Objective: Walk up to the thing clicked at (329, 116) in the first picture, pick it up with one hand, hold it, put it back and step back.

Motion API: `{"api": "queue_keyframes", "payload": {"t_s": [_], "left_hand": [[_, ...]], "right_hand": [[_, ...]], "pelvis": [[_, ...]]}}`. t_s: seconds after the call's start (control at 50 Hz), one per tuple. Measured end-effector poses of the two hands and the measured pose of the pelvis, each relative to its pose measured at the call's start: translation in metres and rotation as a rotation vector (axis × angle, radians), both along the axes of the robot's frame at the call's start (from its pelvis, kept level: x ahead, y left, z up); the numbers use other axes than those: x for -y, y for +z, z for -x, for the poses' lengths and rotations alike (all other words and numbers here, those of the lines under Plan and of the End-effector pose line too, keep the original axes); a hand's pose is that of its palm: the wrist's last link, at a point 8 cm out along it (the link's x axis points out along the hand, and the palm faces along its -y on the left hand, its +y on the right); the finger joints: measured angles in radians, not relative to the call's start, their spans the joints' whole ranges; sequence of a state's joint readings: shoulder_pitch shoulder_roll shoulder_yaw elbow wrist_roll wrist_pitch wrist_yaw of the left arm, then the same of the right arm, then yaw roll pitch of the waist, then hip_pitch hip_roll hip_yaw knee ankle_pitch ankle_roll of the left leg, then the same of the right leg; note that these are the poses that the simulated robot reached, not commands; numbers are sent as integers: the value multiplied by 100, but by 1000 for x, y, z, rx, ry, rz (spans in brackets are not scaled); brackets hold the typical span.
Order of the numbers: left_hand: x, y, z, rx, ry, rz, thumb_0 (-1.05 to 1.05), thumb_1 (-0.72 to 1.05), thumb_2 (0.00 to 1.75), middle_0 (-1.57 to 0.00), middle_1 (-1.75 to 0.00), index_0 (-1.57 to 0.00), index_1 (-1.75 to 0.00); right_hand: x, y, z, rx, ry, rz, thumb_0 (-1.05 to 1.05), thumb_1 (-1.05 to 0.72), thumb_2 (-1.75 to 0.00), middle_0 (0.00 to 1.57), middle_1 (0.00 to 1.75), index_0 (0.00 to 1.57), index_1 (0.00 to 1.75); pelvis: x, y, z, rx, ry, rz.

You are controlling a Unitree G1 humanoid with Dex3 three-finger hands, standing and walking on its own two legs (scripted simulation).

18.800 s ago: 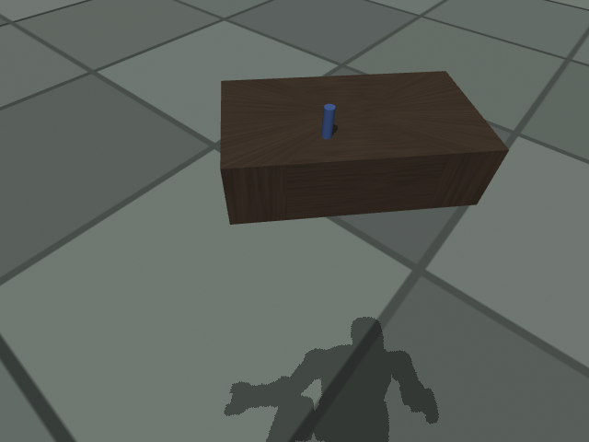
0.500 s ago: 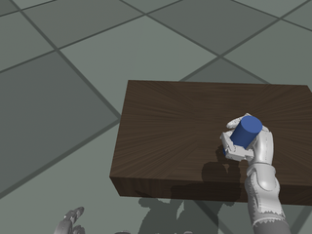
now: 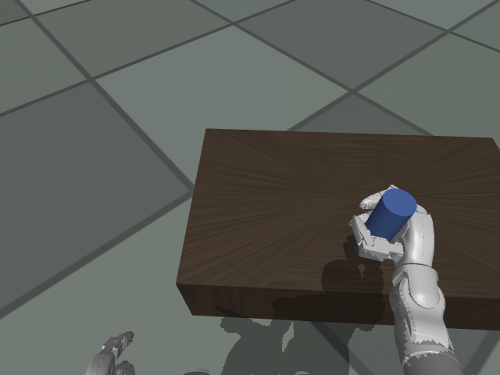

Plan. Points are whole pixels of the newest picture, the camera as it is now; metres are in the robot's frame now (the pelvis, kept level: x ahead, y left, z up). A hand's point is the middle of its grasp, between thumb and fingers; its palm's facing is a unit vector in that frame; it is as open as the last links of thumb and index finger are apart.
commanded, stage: hold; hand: right
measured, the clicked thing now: (381, 226) +0.34 -0.19 +0.06
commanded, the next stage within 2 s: crouch in 0.86 s
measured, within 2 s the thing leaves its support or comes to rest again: neither
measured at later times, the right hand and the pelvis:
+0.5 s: hand (369, 231) +0.33 -0.17 +0.05, palm faces +0.17 +0.99 +0.02, open 5.9 cm; pelvis -0.01 +0.00 +0.00, yaw +0 degrees
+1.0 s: hand (371, 228) +0.34 -0.17 +0.05, palm faces +0.16 +0.99 +0.01, open 5.9 cm; pelvis +0.00 +0.00 +0.00, yaw +0 degrees
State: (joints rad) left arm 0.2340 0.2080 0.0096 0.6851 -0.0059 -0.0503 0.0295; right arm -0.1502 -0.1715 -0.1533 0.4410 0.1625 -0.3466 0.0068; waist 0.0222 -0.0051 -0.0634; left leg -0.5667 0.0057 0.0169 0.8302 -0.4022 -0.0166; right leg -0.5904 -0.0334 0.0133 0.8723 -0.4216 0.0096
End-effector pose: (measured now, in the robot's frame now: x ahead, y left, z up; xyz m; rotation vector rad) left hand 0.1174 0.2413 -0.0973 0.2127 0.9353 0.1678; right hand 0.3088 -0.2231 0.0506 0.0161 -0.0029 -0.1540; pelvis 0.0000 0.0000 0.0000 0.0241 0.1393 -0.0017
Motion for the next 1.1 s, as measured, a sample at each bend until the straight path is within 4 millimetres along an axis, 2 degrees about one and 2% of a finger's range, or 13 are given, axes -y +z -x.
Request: {"api": "queue_keyframes", "payload": {"t_s": [0.52, 1.0, 1.1], "left_hand": [[-3, -2, 2, 8, -7, -5, 1, 91, 88, -19, -30, -21, -29], [0, -3, 2, -8, -5, -4, 1, 92, 88, -19, -30, -21, -28], [-1, -4, 3, -12, -2, -9, 1, 92, 88, -20, -30, -21, -29]], "right_hand": [[-3, -4, 6, 11, -12, 3, -1, -5, -118, 97, 114, 98, 114], [0, -4, 1, 11, -11, 4, -1, -5, -118, 97, 114, 98, 114], [-1, -10, -2, -3, -6, -4, -1, -5, -118, 98, 114, 98, 114]], "pelvis": [[-3, -3, 5, -2, 2, 2], [-1, -2, 3, -6, 1, 0], [0, -4, 3, -17, 1, 0]]}}
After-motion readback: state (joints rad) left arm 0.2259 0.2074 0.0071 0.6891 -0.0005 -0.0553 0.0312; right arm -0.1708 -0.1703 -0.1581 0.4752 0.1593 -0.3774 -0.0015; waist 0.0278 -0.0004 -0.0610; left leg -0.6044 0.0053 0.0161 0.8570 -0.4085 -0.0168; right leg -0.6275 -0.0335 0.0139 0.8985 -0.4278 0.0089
